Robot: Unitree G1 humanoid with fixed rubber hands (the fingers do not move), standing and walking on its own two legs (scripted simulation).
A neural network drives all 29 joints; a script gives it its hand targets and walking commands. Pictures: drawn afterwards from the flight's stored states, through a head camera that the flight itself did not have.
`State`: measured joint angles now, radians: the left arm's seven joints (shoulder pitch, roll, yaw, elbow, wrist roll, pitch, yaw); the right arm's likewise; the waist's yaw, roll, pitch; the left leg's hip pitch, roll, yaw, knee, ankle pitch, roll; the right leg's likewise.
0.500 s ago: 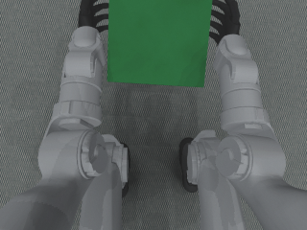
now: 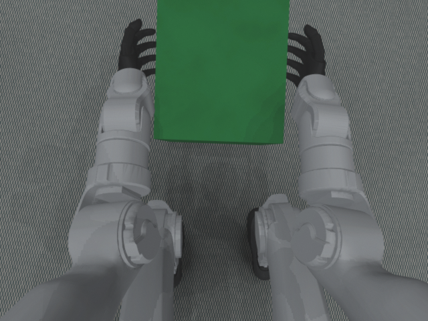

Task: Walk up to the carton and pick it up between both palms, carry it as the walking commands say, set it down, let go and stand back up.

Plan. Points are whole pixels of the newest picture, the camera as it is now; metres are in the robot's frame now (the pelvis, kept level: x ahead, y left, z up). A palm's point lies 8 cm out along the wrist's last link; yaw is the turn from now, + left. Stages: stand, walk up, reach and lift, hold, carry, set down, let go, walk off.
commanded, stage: reach and lift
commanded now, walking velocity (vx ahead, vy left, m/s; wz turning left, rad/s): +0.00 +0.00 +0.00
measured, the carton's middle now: (219, 67) +0.56 -0.01 -0.15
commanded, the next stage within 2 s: none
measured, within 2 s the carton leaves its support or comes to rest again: neither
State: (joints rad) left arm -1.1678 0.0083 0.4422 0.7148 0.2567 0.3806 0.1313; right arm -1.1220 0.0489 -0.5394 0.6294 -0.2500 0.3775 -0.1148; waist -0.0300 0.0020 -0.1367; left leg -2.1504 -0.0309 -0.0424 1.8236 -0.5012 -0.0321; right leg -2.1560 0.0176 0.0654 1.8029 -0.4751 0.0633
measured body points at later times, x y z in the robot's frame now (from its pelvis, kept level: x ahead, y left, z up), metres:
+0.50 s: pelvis +0.01 +0.00 +0.05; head +0.26 -0.01 +0.43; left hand +0.51 +0.13 -0.01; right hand +0.50 -0.16 +0.00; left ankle +0.11 +0.13 -0.43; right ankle +0.12 -0.14 -0.43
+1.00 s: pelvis +0.03 +0.00 +0.11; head +0.23 +0.00 +0.52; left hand +0.49 +0.13 +0.07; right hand +0.48 -0.16 +0.07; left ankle +0.11 +0.13 -0.43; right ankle +0.12 -0.14 -0.43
